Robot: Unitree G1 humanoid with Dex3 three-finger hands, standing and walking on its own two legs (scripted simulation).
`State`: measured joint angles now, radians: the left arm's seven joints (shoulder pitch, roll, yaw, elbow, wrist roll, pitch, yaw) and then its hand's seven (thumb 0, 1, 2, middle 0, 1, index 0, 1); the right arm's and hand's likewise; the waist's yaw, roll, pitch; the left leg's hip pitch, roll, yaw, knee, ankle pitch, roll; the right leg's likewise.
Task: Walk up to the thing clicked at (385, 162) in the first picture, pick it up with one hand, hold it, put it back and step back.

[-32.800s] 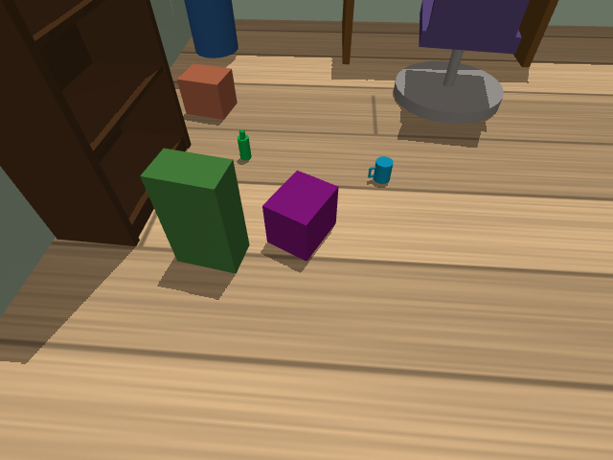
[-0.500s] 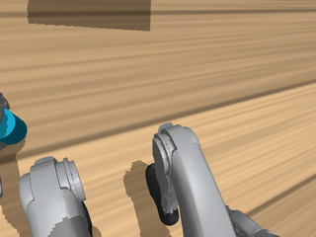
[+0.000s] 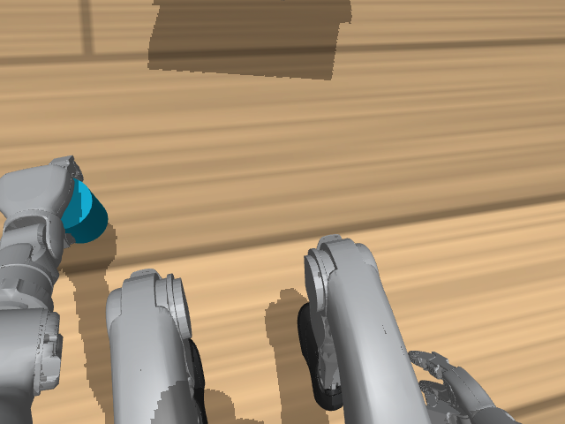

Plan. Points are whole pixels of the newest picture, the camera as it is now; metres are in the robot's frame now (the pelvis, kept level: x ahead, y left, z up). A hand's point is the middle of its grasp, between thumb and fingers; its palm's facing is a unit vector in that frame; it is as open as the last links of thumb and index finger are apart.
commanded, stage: settle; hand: left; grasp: from above
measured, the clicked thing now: (62, 217) +0.43 +0.29 -0.22
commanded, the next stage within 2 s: lift in 0.18 s
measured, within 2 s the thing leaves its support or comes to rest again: neither
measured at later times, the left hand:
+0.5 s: hand (35, 211) +0.42 +0.28 -0.12, palm faces -0.41 -0.04 -0.91, open 10.8 cm
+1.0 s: hand out of the picture +0.36 +0.28 +0.03, palm faces -0.42 -0.08 -0.91, open 10.7 cm
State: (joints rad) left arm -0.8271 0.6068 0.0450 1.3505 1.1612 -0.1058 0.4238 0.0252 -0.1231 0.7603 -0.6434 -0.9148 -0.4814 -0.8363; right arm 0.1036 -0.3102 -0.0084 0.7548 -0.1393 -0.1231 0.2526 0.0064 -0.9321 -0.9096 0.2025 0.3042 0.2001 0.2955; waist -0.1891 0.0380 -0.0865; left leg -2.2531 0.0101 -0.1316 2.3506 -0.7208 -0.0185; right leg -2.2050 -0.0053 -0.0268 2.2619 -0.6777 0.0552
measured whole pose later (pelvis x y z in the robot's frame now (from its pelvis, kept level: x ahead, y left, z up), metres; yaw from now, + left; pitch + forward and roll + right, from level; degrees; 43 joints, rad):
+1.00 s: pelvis +0.00 +0.00 +0.14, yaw +4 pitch +32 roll -5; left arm -0.44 0.53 -0.06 0.73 1.04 -0.05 0.17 0.01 -0.12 0.68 -0.75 -0.77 -0.58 -0.72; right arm 0.16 -0.27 -0.05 0.65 -0.01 0.01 0.04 0.01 -0.93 -0.91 0.21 0.30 0.20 0.30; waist -0.10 0.04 -0.19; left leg -1.81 0.01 -0.07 1.90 -0.65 0.00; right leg -1.77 -0.03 -0.01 1.84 -0.62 0.05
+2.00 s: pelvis +0.05 +0.01 +0.38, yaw +4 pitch +9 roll -1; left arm -0.30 0.38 -0.19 0.81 0.98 0.04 0.12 -0.02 -0.14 0.73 -0.75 -0.78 -0.56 -0.73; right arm 0.25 -0.25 -0.04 0.72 0.03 0.00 -0.04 0.01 -0.91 -0.91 0.21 0.30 0.20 0.30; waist -0.05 0.04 -0.07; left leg -0.61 0.04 0.02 0.84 -0.38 0.00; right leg -0.61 -0.03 0.02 0.80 -0.34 0.04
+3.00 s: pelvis +0.07 +0.01 +0.41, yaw +4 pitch +3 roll +0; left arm -0.24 0.39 -0.20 0.66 1.01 0.01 -0.01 -0.03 -0.13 0.75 -0.73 -0.80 -0.54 -0.75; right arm 0.22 -0.26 -0.05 0.69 0.04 0.04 -0.03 0.01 -0.91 -0.90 0.20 0.30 0.20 0.30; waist -0.01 0.05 -0.03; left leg -0.35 0.03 0.03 0.59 -0.29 -0.01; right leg -0.36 -0.03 0.03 0.58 -0.26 0.04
